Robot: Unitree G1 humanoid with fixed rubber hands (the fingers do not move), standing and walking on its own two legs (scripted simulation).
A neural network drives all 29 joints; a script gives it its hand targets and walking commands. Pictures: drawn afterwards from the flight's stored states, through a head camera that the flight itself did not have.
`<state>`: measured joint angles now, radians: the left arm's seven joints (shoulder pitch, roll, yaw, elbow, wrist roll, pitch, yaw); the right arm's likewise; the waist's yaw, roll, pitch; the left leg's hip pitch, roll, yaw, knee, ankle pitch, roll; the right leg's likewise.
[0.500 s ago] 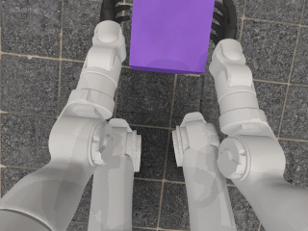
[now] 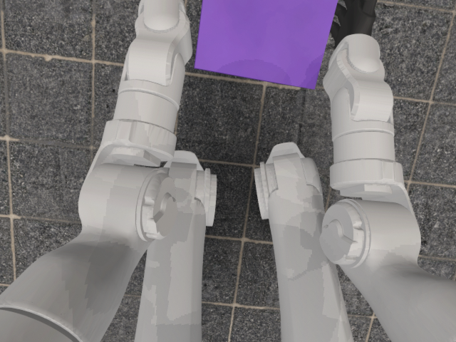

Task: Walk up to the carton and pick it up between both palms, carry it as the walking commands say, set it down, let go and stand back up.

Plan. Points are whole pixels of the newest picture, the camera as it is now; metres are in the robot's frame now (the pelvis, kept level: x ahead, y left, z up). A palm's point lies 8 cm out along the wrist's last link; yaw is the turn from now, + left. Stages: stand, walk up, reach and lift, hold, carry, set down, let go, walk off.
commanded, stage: reach and lift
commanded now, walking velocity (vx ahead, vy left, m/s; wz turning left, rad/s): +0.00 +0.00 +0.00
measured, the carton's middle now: (252, 14) +0.54 -0.04 -0.21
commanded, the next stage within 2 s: none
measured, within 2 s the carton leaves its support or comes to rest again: neither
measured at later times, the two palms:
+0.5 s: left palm out of the picture +0.53 +0.07 -0.04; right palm (374, 36) +0.47 -0.16 -0.07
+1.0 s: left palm out of the picture +0.51 +0.08 +0.04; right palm (421, 36) +0.45 -0.15 +0.02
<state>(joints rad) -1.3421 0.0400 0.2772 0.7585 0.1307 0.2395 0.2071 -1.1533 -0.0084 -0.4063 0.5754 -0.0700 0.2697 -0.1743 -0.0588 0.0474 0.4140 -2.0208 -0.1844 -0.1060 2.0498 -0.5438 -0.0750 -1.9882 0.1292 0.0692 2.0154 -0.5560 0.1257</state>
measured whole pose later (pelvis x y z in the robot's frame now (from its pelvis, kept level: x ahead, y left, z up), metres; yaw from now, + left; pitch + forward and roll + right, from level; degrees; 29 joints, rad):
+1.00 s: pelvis +0.00 +0.01 +0.09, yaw +0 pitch +30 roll -4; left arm -1.16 -0.06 0.35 0.85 0.23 0.28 0.21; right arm -0.93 0.09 -0.45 0.62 -0.17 0.37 -0.17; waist -0.06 0.07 0.06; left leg -1.79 -0.18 -0.14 1.76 -0.49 -0.05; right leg -1.76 0.12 0.08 1.72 -0.50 0.12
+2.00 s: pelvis +0.06 +0.00 +0.23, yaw +1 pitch +23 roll -3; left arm -0.80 -0.17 0.38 0.83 0.32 0.16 0.19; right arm -0.63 0.18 -0.44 0.67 -0.25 0.26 -0.15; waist -0.06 0.05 -0.07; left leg -1.19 -0.15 -0.18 1.26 -0.45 -0.03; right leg -1.16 0.11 0.11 1.20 -0.44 0.07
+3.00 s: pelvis +0.07 +0.00 +0.33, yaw +2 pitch +1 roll -1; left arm -0.60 -0.22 0.36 0.75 0.33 0.26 0.18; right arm -0.47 0.22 -0.41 0.61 -0.28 0.37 -0.14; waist -0.07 0.01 0.07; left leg -0.43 -0.11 -0.19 0.70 -0.27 0.00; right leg -0.41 0.06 0.15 0.66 -0.26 0.05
